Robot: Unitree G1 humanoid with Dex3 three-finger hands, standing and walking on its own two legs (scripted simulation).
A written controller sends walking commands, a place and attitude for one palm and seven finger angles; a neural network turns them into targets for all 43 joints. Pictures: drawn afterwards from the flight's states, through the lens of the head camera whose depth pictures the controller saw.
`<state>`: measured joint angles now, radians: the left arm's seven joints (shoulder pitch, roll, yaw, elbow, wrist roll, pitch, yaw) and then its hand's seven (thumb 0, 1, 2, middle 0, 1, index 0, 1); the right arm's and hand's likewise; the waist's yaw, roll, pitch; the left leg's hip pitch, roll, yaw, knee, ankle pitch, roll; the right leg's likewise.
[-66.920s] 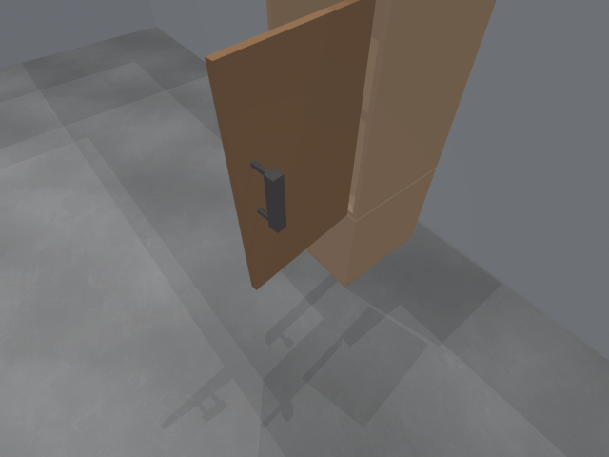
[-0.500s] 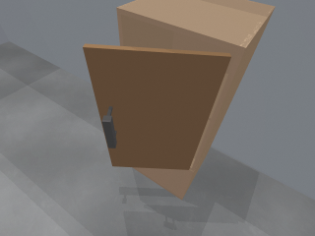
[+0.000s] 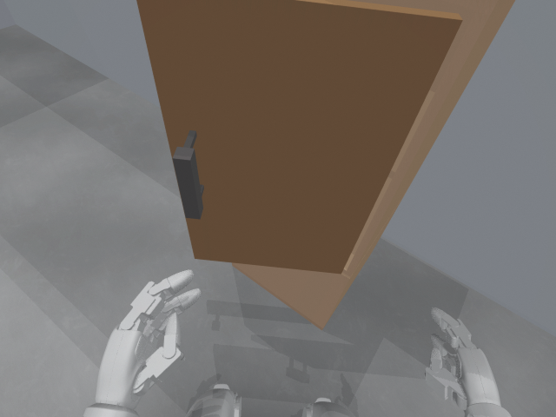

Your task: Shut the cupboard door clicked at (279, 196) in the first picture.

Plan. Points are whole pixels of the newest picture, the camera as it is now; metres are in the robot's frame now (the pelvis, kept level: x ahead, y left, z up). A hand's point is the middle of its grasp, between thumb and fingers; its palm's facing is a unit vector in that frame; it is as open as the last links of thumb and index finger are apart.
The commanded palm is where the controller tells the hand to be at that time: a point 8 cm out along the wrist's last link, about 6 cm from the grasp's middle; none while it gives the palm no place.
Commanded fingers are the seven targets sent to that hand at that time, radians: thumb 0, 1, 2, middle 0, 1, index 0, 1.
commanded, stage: raise the hand and make a fist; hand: left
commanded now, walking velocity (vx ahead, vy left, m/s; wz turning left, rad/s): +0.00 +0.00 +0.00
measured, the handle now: (193, 175) +0.46 +0.17 +0.07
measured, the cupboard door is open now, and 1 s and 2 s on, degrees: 32 32 32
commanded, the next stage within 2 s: bring the fist close to the handle in 1.54 s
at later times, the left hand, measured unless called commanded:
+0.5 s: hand (158, 336) +0.21 +0.17 +0.04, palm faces +0.02 -1.00 -0.03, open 4.0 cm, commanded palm +0.18 +0.22 +0.05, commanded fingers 0.00 0.90 0.90 -1.01 -1.18 -1.01 -1.18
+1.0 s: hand (144, 321) +0.22 +0.18 +0.06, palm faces +0.00 -1.00 -0.03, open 3.1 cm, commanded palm +0.20 +0.24 +0.07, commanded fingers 0.00 0.90 0.90 -1.30 -1.50 -1.30 -1.50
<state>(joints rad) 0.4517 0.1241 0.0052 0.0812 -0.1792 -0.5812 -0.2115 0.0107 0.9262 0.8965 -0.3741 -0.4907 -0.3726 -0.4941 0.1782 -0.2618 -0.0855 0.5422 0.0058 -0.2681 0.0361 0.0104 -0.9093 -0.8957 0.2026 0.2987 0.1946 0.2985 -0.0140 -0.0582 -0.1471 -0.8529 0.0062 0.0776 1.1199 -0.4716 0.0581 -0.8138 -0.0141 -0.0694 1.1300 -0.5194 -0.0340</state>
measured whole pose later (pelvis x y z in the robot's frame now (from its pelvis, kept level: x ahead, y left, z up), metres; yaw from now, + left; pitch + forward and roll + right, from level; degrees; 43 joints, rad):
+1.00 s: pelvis +0.02 +0.00 +0.00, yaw +1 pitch +14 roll -3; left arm 0.43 0.25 0.12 -0.06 -0.28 -0.40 -0.25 0.01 0.90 0.90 -1.25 -1.45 -1.25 -1.45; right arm 0.23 -0.22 0.03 0.46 0.03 -0.15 -0.04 0.01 -0.90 -0.90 0.21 0.30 0.20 0.30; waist 0.01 0.04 -0.15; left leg -0.88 0.02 0.02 1.13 -0.50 0.04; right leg -0.80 0.01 -0.13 1.08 -0.53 -0.04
